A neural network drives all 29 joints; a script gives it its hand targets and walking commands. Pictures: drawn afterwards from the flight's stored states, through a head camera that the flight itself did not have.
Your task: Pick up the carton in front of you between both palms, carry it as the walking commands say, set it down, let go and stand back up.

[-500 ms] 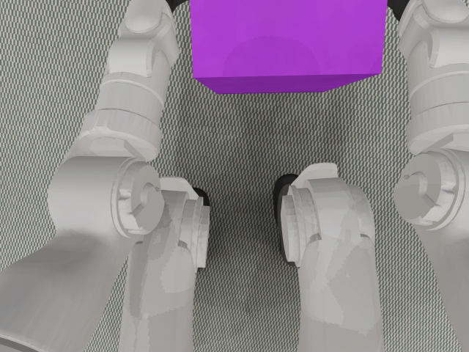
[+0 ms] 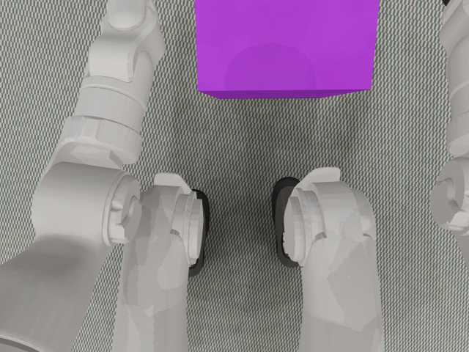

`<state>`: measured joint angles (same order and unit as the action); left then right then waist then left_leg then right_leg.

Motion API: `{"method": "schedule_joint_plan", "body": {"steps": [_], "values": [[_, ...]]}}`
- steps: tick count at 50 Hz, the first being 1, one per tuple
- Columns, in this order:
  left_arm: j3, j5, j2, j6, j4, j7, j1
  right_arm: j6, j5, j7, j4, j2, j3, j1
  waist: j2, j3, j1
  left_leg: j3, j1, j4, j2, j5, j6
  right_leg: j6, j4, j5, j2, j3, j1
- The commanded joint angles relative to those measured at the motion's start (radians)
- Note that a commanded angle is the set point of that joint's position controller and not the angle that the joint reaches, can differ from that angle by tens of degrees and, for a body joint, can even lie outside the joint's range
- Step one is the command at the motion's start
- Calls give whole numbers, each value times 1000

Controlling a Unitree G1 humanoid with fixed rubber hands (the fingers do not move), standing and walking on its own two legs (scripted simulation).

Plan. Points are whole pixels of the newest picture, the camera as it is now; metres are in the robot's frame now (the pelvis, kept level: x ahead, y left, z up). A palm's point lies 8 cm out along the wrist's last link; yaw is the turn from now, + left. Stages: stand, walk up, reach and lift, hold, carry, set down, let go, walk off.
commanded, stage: set down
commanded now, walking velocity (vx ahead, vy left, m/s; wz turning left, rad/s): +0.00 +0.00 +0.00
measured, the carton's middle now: (275, 29) +0.53 -0.09 -0.26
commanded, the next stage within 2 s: let go in 0.86 s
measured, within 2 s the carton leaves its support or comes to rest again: neither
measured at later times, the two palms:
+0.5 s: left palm out of the picture +0.56 +0.09 +0.02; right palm out of the picture +0.53 -0.30 +0.02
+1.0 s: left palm out of the picture +0.55 +0.09 +0.16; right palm out of the picture +0.52 -0.31 +0.16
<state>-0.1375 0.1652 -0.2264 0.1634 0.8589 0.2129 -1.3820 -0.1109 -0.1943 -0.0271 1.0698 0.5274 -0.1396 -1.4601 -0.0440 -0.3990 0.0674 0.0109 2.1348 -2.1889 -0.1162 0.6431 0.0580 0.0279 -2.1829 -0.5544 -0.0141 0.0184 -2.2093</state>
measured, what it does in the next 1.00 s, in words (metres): rises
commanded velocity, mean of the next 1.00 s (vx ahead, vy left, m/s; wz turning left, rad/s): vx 0.00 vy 0.00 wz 0.00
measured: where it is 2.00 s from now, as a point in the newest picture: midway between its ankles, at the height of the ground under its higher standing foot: (240, 241)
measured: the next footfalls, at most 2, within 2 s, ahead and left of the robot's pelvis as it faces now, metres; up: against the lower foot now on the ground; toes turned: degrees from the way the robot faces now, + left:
none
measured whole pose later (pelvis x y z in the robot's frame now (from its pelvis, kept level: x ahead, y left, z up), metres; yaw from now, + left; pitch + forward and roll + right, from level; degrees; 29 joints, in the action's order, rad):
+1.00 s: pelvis +0.04 -0.01 +0.27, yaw -2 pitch +44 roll +3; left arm -0.30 -0.08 -0.10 0.19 0.72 0.12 -1.02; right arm -0.15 0.08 -0.11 0.92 0.37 -0.34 -1.11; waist -0.02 0.02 0.03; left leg -0.05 1.51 -1.11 -0.06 0.37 0.04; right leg 0.03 -1.12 -0.31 -0.05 0.05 -1.57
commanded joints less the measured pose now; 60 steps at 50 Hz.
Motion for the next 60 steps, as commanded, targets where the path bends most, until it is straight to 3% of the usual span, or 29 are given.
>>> {"method": "schedule_joint_plan", "body": {"steps": [1, 5, 10, 19, 25, 33, 44, 48, 52, 60], "values": [[-53, -38, -85, 17, -154, 12, -238, -21, 35, 4, -149, 157, -43, -238, 101, 1457, 33, 115, -449, 247, -23, -247, -12, -44, 268, 434, -8, -30, 931], [-117, -90, -58, 33, -88, -4, -199, -35, 86, -7, -117, 102, -68, -205, 110, 1279, 15, 101, -363, 326, -15, -179, -22, -45, 351, 331, -4, -27, 797], [-142, -121, -32, 22, -51, -21, -164, -29, 122, -21, -103, 66, -91, -172, 107, 1269, 8, 90, -371, 415, -10, -193, -17, -45, 435, 329, -7, -29, 777], [-127, -125, -27, 36, -174, -23, -137, -51, 149, -35, -211, 94, -142, -123, 88, 1495, 27, 93, -534, 566, -20, -287, -1, -47, 574, 467, -33, -46, 977], [-120, -123, -25, 58, -243, -26, -84, -76, 140, -46, -276, 93, -144, -84, 96, 1562, 19, 92, -603, 680, -24, -333, -1, -54, 676, 554, -42, -40, 1128], [-151, -153, 2, 49, -227, -49, 5, -69, 168, -67, -249, 46, -159, -24, 113, 1480, -3, 77, -642, 852, -12, -359, 1, -56, 833, 590, -39, -18, 1242], [-177, -208, 42, 15, -211, -78, 100, -26, 239, -78, -211, 0, -212, 61, 97, 1383, -9, 44, -797, 1085, 11, -421, 10, -46, 1056, 640, -32, -1, 1373], [-171, -251, 51, 11, -228, -88, 210, -21, 281, -78, -235, -18, -217, 173, 93, 1426, -11, 43, -886, 1163, 15, -461, 11, -45, 1126, 699, -31, 3, 1497], [-136, -288, 53, 8, -295, -102, 392, -21, 310, -74, -331, -43, -199, 359, 99, 1462, -14, 40, -973, 1240, 16, -502, 2, -46, 1193, 777, -29, 14, 1663], [-57, -255, 36, -55, -413, -145, 708, 31, 247, -68, -507, -117, -125, 687, 109, 1305, -25, 7, -1078, 1378, 38, -552, -16, -40, 1322, 873, -3, 58, 1850]]}}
